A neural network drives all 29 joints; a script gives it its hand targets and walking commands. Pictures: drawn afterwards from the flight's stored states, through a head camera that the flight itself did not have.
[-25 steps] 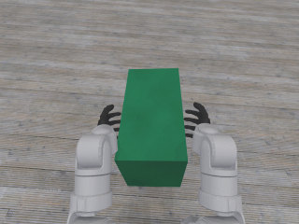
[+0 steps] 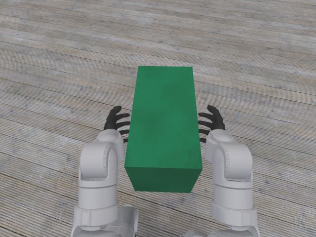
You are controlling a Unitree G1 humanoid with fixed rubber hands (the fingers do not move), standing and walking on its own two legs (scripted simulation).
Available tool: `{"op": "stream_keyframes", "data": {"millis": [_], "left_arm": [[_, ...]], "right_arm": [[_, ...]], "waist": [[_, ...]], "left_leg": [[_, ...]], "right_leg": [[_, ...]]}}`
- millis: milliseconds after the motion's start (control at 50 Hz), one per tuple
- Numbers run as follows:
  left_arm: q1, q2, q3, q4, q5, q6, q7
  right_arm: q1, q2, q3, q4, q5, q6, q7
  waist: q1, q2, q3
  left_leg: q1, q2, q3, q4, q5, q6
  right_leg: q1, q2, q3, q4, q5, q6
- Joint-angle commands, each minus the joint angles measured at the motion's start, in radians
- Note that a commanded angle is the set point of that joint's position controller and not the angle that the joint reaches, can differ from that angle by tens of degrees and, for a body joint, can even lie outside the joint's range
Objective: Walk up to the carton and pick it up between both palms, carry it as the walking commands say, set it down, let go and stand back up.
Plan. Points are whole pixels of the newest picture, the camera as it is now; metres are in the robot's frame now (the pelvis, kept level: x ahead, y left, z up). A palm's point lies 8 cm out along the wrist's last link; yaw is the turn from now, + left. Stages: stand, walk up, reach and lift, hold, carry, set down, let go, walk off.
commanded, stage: carry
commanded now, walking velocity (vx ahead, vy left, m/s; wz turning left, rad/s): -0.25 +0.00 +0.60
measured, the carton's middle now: (163, 128) +0.38 -0.02 +0.01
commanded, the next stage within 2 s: none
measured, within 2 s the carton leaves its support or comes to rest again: neither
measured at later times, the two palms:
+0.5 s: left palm out of the picture +0.08 +0.30 +0.08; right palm (122, 212) +0.16 +0.07 +0.07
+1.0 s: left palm out of the picture -0.20 +0.37 +0.08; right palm out of the picture -0.07 +0.17 +0.10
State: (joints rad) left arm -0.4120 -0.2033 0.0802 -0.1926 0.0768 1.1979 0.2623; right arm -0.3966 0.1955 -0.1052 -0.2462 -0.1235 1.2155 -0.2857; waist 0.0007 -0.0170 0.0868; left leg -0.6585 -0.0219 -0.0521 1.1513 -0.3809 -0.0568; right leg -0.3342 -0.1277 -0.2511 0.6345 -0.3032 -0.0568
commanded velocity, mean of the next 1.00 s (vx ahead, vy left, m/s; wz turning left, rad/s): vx -0.25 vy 0.00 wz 0.60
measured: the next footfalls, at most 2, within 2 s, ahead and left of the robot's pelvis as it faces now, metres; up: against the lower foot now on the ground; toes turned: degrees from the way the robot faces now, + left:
left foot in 0.22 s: -0.06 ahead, +0.23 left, +0.00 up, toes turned +10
right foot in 0.56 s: -0.17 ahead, +0.00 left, +0.00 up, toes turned +6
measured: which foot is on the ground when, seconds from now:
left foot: up 0.00-0.20, down 0.22-0.56, up 0.58-0.92, down 0.94-1.00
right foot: down 0.00-0.24, up 0.26-0.54, down 0.56-0.94, up 0.96-1.00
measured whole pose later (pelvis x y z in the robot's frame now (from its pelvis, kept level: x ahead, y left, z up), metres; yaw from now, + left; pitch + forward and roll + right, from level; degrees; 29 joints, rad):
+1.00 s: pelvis -0.38 +0.11 -0.02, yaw +34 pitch -2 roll -2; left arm -0.39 -0.19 0.10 -0.15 0.07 1.24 0.26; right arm -0.39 0.20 -0.09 -0.21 -0.12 1.28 -0.27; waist -0.02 0.01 0.03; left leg -0.37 0.04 -0.09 0.77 -0.38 -0.04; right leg -0.44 -0.24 -0.29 0.88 -0.51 0.02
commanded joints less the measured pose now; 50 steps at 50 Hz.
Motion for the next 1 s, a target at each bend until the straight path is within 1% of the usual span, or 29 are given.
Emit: {"op": "stream_keyframes", "data": {"millis": [0,80,100,120,140,160,180,220,240,280,320,420,460,480,500,520,540,560,600,660,740,800,820,840,860,880,900,940,980], "left_arm": [[-0.239,-1.001,-0.417,-0.162,-0.256,-0.021,-0.186],[-0.127,-0.979,-0.387,-0.061,-0.21,0.012,-0.175],[-0.105,-0.975,-0.381,-0.03,-0.197,0.02,-0.175],[-0.14,-1.001,-0.391,-0.045,-0.213,0.022,-0.182],[-0.174,-0.984,-0.384,-0.038,-0.211,0.025,-0.18],[-0.253,-0.995,-0.398,-0.071,-0.227,0.025,-0.182],[-0.268,-1.026,-0.421,-0.066,-0.239,0.023,-0.19],[-0.271,-1.046,-0.447,-0.04,-0.249,0.021,-0.19],[-0.324,-1.072,-0.479,-0.068,-0.266,0.014,-0.193],[-0.44,-1.116,-0.538,-0.15,-0.336,-0.006,-0.205],[-0.435,-1.141,-0.565,-0.147,-0.35,-0.008,-0.206],[-0.342,-1.1,-0.535,-0.17,-0.361,-0.018,-0.209],[-0.266,-1.105,-0.51,-0.157,-0.355,-0.024,-0.215],[-0.254,-1.108,-0.491,-0.15,-0.344,-0.029,-0.217],[-0.25,-1.12,-0.474,-0.144,-0.343,-0.045,-0.222],[-0.191,-1.111,-0.467,-0.115,-0.325,-0.046,-0.226],[-0.201,-1.113,-0.47,-0.147,-0.338,-0.059,-0.232],[-0.178,-1.103,-0.453,-0.141,-0.321,-0.062,-0.232],[-0.246,-1.085,-0.463,-0.204,-0.32,-0.07,-0.23],[-0.303,-1.065,-0.481,-0.251,-0.333,-0.057,-0.214],[-0.182,-0.988,-0.41,-0.138,-0.252,-0.014,-0.182],[-0.136,-0.987,-0.405,-0.096,-0.234,0.008,-0.181],[-0.165,-0.998,-0.407,-0.089,-0.231,0.016,-0.181],[-0.171,-1.002,-0.407,-0.072,-0.238,0.024,-0.182],[-0.208,-0.993,-0.398,-0.061,-0.229,0.026,-0.181],[-0.252,-0.998,-0.412,-0.069,-0.24,0.031,-0.183],[-0.301,-1.021,-0.434,-0.083,-0.257,0.021,-0.19],[-0.287,-1.045,-0.445,-0.041,-0.258,0.023,-0.192],[-0.385,-1.09,-0.512,-0.121,-0.308,0.002,-0.196]], "right_arm": [[-0.354,1.052,0.544,-0.078,0.388,-0.005,0.231],[-0.309,1.014,0.526,-0.042,0.376,0.025,0.234],[-0.293,0.996,0.515,-0.028,0.371,0.033,0.238],[-0.354,1.009,0.52,-0.071,0.383,0.027,0.238],[-0.326,1.023,0.507,-0.028,0.38,0.032,0.242],[-0.347,1.018,0.486,-0.028,0.372,0.031,0.244],[-0.329,1.032,0.48,-0.016,0.359,0.029,0.249],[-0.282,1.039,0.477,0.021,0.33,0.036,0.257],[-0.302,1.056,0.464,0.005,0.338,0.024,0.264],[-0.375,1.082,0.476,-0.047,0.365,-0.001,0.269],[-0.323,1.09,0.452,-0.02,0.341,-0.011,0.265],[-0.267,1.055,0.468,-0.102,0.324,-0.038,0.232],[-0.265,1.059,0.512,-0.161,0.339,-0.046,0.223],[-0.295,1.055,0.525,-0.175,0.341,-0.051,0.217],[-0.346,1.063,0.559,-0.231,0.356,-0.062,0.213],[-0.325,1.048,0.569,-0.218,0.343,-0.057,0.213],[-0.381,1.073,0.594,-0.247,0.369,-0.066,0.217],[-0.369,1.079,0.604,-0.227,0.38,-0.062,0.217],[-0.374,1.094,0.596,-0.185,0.401,-0.057,0.23],[-0.34,1.082,0.571,-0.143,0.39,-0.037,0.228],[-0.297,1.025,0.534,-0.054,0.368,0.006,0.224],[-0.314,1.007,0.526,-0.066,0.374,0.022,0.23],[-0.325,1.017,0.527,-0.059,0.376,0.027,0.233],[-0.295,1.01,0.5,-0.032,0.363,0.034,0.233],[-0.333,1.025,0.5,-0.039,0.37,0.034,0.238],[-0.326,1.014,0.468,-0.009,0.352,0.034,0.238],[-0.314,1.019,0.461,-0.007,0.339,0.03,0.246],[-0.311,1.039,0.474,0.014,0.332,0.036,0.257],[-0.313,1.08,0.466,0.01,0.348,0.015,0.266]], "waist": [[-0.006,-0.097,-0.462],[-0.003,-0.173,-0.464],[-0.016,-0.133,-0.485],[-0.032,-0.067,-0.479],[-0.043,0.078,-0.408],[-0.044,0.354,-0.363],[-0.027,0.398,-0.365],[-0.016,0.247,-0.319],[-0.013,0.293,-0.311],[-0.013,0.278,-0.415],[-0.018,0.299,-0.477],[-0.032,0.213,-0.603],[-0.018,0.159,-0.673],[0.002,0.102,-0.668],[0.013,-0.154,-0.691],[0.013,-0.334,-0.677],[0.016,-0.325,-0.606],[0.01,-0.211,-0.557],[-0.004,-0.097,-0.47],[-0.004,-0.076,-0.491],[0.004,-0.138,-0.475],[0.0,-0.159,-0.493],[-0.014,-0.132,-0.505],[-0.031,-0.049,-0.483],[-0.042,0.091,-0.405],[-0.041,0.421,-0.368],[-0.024,0.413,-0.345],[-0.013,0.271,-0.29],[-0.011,0.317,-0.352]], "left_leg": [[0.139,0.057,0.171,-0.137,0.005,-0.032],[0.258,0.061,0.202,-0.37,0.01,-0.033],[0.348,0.056,0.194,-0.494,0.047,-0.028],[0.405,0.054,0.137,-0.59,0.103,-0.006],[0.41,0.111,-0.032,-0.685,0.351,0.025],[0.448,0.264,-0.341,-0.723,0.737,0.08],[0.353,0.309,-0.462,-0.73,0.759,0.13],[0.266,0.265,-0.319,-0.71,0.687,0.127],[0.238,0.226,-0.306,-0.739,0.644,0.126],[0.361,0.205,-0.246,-0.684,0.675,0.106],[0.433,0.192,-0.254,-0.689,0.623,0.107],[0.576,0.204,-0.365,-0.673,0.979,0.174],[0.513,0.173,-0.308,-0.681,0.922,0.142],[0.34,0.122,-0.23,-0.667,0.785,0.101],[0.159,0.02,-0.097,-0.511,0.291,0.056],[0.005,-0.08,0.025,-0.159,-0.154,0.016],[-0.09,0.018,0.056,0.012,-0.171,0.021],[-0.102,0.044,0.053,0.058,-0.143,0.021],[-0.031,0.062,0.072,0.133,-0.033,0.008],[-0.03,0.055,0.113,0.021,-0.026,-0.01],[0.158,0.049,0.152,-0.212,-0.035,-0.023],[0.254,0.054,0.159,-0.382,0.006,-0.023],[0.33,0.045,0.142,-0.48,0.025,-0.01],[0.395,0.054,0.097,-0.602,0.079,0.004],[0.378,0.113,-0.09,-0.709,0.367,0.033],[0.398,0.278,-0.427,-0.752,0.679,0.099],[0.263,0.31,-0.552,-0.782,0.634,0.141],[0.186,0.248,-0.348,-0.759,0.516,0.124],[0.256,0.189,-0.278,-0.743,0.525,0.104]], "right_leg": [[0.225,-0.253,-0.029,-0.109,0.47,-0.019],[0.19,-0.287,-0.041,-0.055,0.351,0.004],[0.148,-0.285,-0.057,0.002,0.227,0.031],[0.101,-0.238,-0.069,0.058,0.111,0.057],[-0.003,-0.161,-0.072,0.142,-0.146,0.102],[-0.201,-0.031,-0.064,0.309,-0.428,0.154],[-0.199,-0.013,0.078,0.418,-0.424,0.163],[-0.167,-0.025,0.14,0.486,-0.3,0.138],[-0.155,-0.001,0.139,0.511,-0.274,0.13],[-0.188,0.018,0.161,0.494,-0.225,0.12],[-0.181,0.044,0.157,0.415,-0.212,0.119],[-0.018,0.11,0.135,0.101,-0.267,0.127],[0.21,0.096,0.1,-0.156,-0.176,0.115],[0.409,0.019,0.12,-0.279,-0.045,0.102],[0.572,-0.165,0.195,-0.268,0.324,0.033],[0.587,-0.403,0.325,-0.15,0.88,-0.098],[0.54,-0.427,0.227,-0.113,1.066,-0.136],[0.5,-0.382,0.167,-0.128,0.973,-0.11],[0.344,-0.318,0.066,-0.132,0.63,-0.066],[0.362,-0.322,0.057,-0.095,0.632,-0.079],[0.258,-0.278,-0.008,-0.067,0.57,-0.028],[0.212,-0.295,-0.034,-0.028,0.381,0.0],[0.178,-0.272,-0.06,0.039,0.274,0.024],[0.092,-0.245,-0.06,0.084,0.101,0.051],[-0.006,-0.156,-0.054,0.173,-0.189,0.094],[-0.209,-0.009,-0.07,0.351,-0.487,0.153],[-0.192,0.004,0.102,0.459,-0.448,0.159],[-0.145,-0.012,0.144,0.478,-0.308,0.135],[-0.16,0.004,0.164,0.479,-0.232,0.116]]}}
